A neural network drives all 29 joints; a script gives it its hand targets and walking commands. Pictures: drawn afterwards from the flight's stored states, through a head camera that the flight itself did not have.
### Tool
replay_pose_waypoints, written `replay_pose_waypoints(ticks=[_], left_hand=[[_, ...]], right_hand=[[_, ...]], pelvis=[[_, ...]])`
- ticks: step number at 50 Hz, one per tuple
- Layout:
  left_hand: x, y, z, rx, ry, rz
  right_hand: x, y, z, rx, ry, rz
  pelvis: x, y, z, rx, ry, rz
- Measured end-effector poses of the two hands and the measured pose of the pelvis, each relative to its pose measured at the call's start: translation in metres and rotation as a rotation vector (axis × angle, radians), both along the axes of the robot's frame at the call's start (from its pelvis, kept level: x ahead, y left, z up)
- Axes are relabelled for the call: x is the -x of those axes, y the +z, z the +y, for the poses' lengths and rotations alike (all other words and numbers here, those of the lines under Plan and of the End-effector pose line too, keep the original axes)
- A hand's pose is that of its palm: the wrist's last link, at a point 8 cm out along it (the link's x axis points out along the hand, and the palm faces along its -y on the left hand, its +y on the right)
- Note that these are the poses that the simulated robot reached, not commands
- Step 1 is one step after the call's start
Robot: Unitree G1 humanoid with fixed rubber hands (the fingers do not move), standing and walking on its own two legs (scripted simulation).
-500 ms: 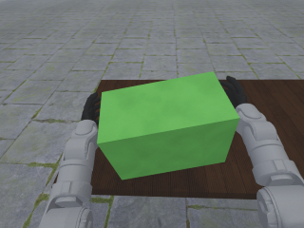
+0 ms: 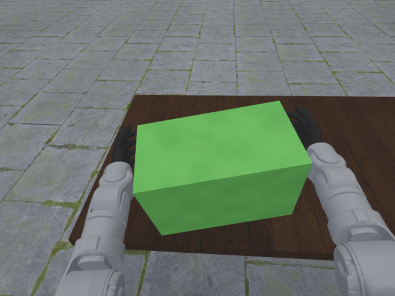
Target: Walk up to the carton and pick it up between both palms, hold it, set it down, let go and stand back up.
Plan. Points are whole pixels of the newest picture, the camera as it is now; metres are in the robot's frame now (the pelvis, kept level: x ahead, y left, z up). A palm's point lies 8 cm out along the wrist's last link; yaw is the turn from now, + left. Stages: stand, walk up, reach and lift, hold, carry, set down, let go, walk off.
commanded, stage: set down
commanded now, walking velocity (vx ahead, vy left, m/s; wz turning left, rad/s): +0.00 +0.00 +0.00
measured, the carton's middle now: (217, 171) +0.38 +0.02 +0.07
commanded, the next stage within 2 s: none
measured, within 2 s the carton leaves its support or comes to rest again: rests again in 1.92 s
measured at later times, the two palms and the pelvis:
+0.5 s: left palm (124, 169) +0.37 +0.22 +0.08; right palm (302, 147) +0.43 -0.17 +0.10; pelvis +0.01 +0.00 +0.00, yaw +0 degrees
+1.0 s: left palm (134, 172) +0.38 +0.20 +0.05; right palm (302, 152) +0.44 -0.18 +0.07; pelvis +0.03 -0.01 +0.00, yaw +0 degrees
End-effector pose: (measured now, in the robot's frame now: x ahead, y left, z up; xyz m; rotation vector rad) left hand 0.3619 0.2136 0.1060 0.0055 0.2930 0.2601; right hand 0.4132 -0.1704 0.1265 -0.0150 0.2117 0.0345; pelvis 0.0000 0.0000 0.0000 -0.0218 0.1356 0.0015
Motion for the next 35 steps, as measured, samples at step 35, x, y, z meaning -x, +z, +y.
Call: replay_pose_waypoints(ticks=[35], left_hand=[[-0.003,-0.041,0.002,0.019,0.044,0.042]], right_hand=[[-0.019,-0.041,0.004,0.039,0.052,0.037]], pelvis=[[-0.015,0.0,-0.002,-0.002,0.0,0.022]])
